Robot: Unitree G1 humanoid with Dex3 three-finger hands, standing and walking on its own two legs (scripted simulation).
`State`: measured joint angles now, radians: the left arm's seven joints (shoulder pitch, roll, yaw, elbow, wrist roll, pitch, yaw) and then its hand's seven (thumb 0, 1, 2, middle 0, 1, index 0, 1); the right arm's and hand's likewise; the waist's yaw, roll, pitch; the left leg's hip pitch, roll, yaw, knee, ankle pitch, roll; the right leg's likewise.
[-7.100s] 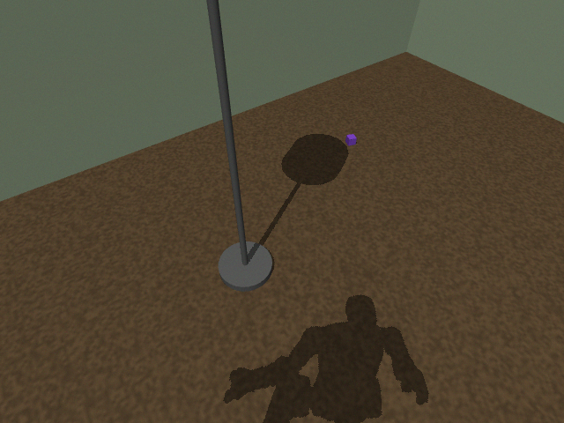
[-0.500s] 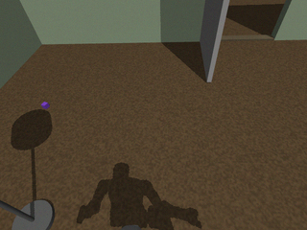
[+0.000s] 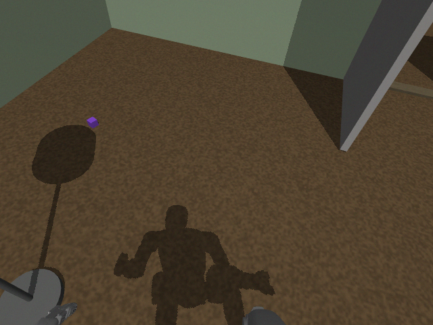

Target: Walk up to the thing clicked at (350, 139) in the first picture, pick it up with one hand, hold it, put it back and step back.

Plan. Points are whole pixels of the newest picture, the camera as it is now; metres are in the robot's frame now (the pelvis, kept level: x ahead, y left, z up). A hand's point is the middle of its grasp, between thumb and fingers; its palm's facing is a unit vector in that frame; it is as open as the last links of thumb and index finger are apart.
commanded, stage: walk up
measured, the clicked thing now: (92, 122) +1.38 +0.73 -0.74
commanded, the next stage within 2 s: stand in 1.74 s
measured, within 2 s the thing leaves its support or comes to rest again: neither
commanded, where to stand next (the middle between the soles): +0.14 -0.02 m, yaw +21 degrees
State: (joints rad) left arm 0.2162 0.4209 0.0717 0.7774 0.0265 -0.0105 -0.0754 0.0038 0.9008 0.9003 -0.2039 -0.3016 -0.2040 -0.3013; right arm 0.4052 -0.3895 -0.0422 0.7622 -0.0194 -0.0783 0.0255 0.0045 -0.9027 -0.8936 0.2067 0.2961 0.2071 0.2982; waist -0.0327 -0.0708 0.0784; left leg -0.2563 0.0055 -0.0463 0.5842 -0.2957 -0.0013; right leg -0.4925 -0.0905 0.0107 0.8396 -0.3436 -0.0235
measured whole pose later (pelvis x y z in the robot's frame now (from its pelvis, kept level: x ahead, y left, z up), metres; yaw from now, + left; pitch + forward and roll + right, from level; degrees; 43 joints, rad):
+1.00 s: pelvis +0.09 -0.03 -0.01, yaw +23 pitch -2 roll +1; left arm 0.18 0.42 0.02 0.93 0.01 0.00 0.01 0.00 0.90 0.90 -0.21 -0.30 -0.21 -0.30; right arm 0.16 -0.39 -0.04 0.93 -0.01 -0.01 0.02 0.01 -0.91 -0.89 0.20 0.30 0.21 0.30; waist 0.02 -0.01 0.11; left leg -0.34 -0.03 0.00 0.70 -0.33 0.03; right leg -0.35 -0.11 0.00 0.83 -0.53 0.00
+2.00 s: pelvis +0.11 -0.05 +0.02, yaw +23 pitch -3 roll +0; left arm 0.08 0.36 0.00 1.15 0.01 -0.01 -0.01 0.00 0.90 0.90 -0.20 -0.30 -0.20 -0.30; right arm 0.07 -0.34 -0.01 1.15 -0.01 -0.01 0.01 0.01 -0.91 -0.89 0.20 0.30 0.20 0.30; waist 0.00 0.00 0.06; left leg -0.13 0.02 -0.04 0.33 -0.16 -0.02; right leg -0.10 -0.04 -0.03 0.32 -0.17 0.03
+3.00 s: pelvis +0.11 -0.05 +0.02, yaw +23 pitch -3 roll +0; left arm 0.11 0.36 0.00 1.12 0.01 -0.01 -0.01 0.00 0.90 0.90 -0.20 -0.30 -0.20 -0.30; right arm 0.10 -0.35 0.00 1.14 -0.01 0.00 0.01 0.01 -0.91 -0.89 0.20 0.30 0.20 0.30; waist 0.00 0.00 0.05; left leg -0.12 0.03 -0.03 0.33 -0.16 -0.04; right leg -0.10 -0.02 -0.03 0.33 -0.18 0.01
